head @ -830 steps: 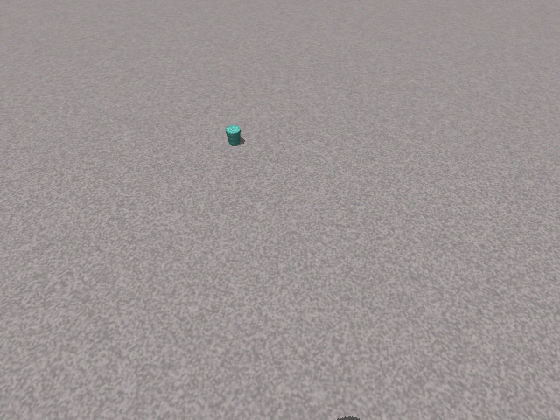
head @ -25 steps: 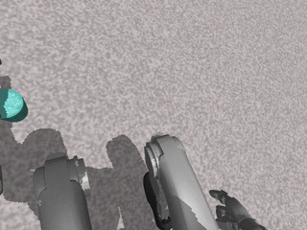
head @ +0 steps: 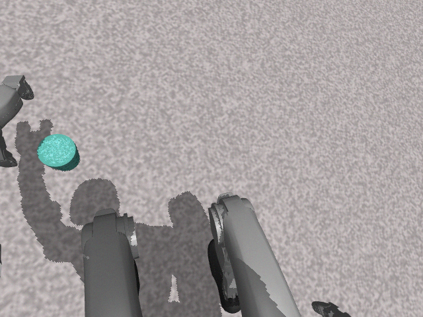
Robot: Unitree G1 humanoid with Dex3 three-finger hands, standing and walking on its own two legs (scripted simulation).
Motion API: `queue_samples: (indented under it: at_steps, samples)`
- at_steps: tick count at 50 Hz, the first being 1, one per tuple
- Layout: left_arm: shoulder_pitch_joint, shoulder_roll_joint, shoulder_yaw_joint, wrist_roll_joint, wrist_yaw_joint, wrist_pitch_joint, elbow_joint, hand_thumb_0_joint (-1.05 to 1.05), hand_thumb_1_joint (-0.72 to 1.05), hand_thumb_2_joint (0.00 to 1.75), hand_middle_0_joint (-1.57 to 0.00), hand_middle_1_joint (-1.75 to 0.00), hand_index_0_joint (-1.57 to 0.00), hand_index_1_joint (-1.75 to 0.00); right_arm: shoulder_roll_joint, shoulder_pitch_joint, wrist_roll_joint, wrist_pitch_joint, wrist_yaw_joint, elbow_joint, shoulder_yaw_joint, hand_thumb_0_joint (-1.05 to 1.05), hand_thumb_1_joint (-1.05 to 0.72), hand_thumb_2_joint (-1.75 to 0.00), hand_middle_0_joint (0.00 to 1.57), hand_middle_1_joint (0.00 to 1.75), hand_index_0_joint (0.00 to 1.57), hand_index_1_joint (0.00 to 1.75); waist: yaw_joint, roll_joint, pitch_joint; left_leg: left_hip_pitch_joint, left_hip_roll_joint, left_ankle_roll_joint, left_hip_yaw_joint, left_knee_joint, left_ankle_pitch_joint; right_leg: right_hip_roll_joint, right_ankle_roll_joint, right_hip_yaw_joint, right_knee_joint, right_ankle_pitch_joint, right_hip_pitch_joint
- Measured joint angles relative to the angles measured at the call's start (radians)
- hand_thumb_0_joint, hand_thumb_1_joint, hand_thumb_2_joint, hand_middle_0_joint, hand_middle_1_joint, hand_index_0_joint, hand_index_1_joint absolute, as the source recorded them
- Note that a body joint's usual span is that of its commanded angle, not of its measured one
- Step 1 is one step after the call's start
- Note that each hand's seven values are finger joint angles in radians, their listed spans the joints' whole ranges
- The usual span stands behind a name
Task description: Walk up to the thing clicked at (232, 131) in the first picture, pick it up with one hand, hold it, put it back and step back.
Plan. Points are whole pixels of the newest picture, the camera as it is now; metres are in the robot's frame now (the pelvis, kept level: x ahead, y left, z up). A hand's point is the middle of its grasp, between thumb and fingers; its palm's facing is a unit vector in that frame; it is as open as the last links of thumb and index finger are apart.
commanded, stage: withdraw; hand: left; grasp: from above
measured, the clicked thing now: (62, 155) +0.50 +0.29 -0.36
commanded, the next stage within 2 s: none
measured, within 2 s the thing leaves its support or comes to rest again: neither
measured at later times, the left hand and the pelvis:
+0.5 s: hand out of the picture +0.50 +0.34 -0.15, palm faces -0.39 -0.04 -0.92, open 14.0 cm; pelvis -0.01 +0.01 -0.04, yaw -1 degrees
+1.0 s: hand (3, 126) +0.48 +0.32 -0.13, palm faces -0.37 -0.03 -0.93, open 13.8 cm; pelvis +0.00 +0.00 -0.01, yaw +0 degrees
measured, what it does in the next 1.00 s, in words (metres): stands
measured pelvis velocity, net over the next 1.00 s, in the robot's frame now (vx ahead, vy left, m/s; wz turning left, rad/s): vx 0.00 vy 0.00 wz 0.00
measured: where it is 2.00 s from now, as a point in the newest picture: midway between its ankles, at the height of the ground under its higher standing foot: (180, 297)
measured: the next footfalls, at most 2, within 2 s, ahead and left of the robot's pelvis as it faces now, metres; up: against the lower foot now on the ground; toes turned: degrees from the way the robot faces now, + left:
none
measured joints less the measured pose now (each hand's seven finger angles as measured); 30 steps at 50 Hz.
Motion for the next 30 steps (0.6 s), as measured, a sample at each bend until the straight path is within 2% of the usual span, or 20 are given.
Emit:
queue_samples:
  at_steps: [3, 8, 13, 17, 22, 26, 30]
  samples:
    - [-0.005, -0.026, -0.009, 0.041, 0.079, -0.011, 0.041, 0.00, -0.50, 0.97, -0.09, -1.03, -0.10, -1.01, -0.006, -0.025, -0.010, -0.008, 0.005, 0.004, -0.002, 0.00, -0.91, -0.89, 0.21, 0.30, 0.20, 0.30, -0.005, -0.011, -0.001, -0.008, -0.004, 0.001, -0.001, 0.006, 0.007, -0.002, -0.002, 0.000, 0.006, 0.004, -0.006]
    - [-0.042, -0.043, 0.007, 0.116, 0.196, 0.014, 0.135, 0.00, -0.51, 0.98, -0.09, -1.03, -0.10, -1.01, 0.000, -0.077, -0.025, -0.030, 0.020, 0.012, 0.001, 0.00, -0.91, -0.89, 0.21, 0.30, 0.20, 0.30, -0.029, -0.021, 0.002, -0.042, -0.009, 0.002, -0.002, 0.029, 0.023, -0.002, -0.003, 0.000, 0.032, 0.015, -0.038]
    - [-0.099, -0.018, 0.047, 0.142, 0.249, 0.056, 0.233, 0.00, -0.51, 0.98, -0.09, -1.03, -0.10, -1.02, 0.017, -0.108, -0.038, -0.054, 0.029, 0.020, 0.014, 0.00, -0.91, -0.89, 0.20, 0.30, 0.20, 0.30, -0.054, -0.019, 0.015, -0.089, -0.013, 0.006, -0.002, 0.066, 0.037, 0.001, 0.003, 0.004, 0.068, 0.025, -0.082]
    - [-0.143, 0.024, 0.062, 0.140, 0.237, 0.074, 0.272, 0.00, -0.51, 0.98, -0.09, -1.03, -0.10, -1.02, 0.033, -0.106, -0.044, -0.067, 0.029, 0.032, 0.028, 0.00, -0.91, -0.89, 0.20, 0.30, 0.20, 0.30, -0.065, -0.016, 0.030, -0.125, -0.015, 0.010, -0.002, 0.101, 0.042, 0.004, 0.004, 0.007, 0.102, 0.026, -0.114]
    - [-0.162, 0.067, 0.068, 0.129, 0.184, 0.080, 0.217, 0.00, -0.51, 0.98, -0.09, -1.04, -0.10, -1.02, 0.051, -0.074, -0.044, -0.060, 0.028, 0.042, 0.032, 0.00, -0.91, -0.89, 0.21, 0.30, 0.20, 0.30, -0.060, -0.005, 0.047, -0.150, -0.017, 0.014, -0.002, 0.127, 0.038, 0.005, 0.008, 0.008, 0.124, 0.019, -0.133]
    - [-0.142, 0.059, 0.048, 0.096, 0.129, 0.094, 0.131, 0.00, -0.51, 0.98, -0.09, -1.04, -0.10, -1.02, 0.063, -0.037, -0.032, -0.041, 0.029, 0.045, 0.023, 0.00, -0.91, -0.89, 0.21, 0.30, 0.21, 0.30, -0.044, 0.007, 0.038, -0.141, -0.016, 0.019, 0.002, 0.117, 0.026, 0.003, 0.012, 0.010, 0.111, 0.009, -0.121]
    - [-0.092, 0.021, 0.024, 0.054, 0.078, 0.107, 0.063, 0.00, -0.51, 0.97, -0.09, -1.03, -0.10, -1.01, 0.066, -0.011, -0.015, -0.019, 0.032, 0.037, 0.009, 0.00, -0.91, -0.89, 0.21, 0.30, 0.21, 0.30, -0.030, 0.019, 0.021, -0.106, -0.013, 0.023, 0.008, 0.081, 0.016, -0.002, 0.005, 0.011, 0.073, 0.002, -0.087]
